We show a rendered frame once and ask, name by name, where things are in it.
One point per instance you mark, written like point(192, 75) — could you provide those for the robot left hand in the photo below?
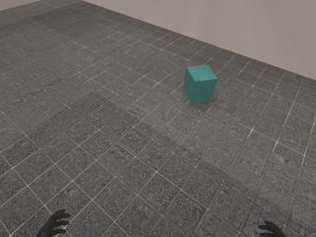
point(48, 229)

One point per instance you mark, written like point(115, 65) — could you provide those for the robot right hand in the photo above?
point(270, 226)

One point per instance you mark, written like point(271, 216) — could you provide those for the carton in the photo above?
point(199, 83)

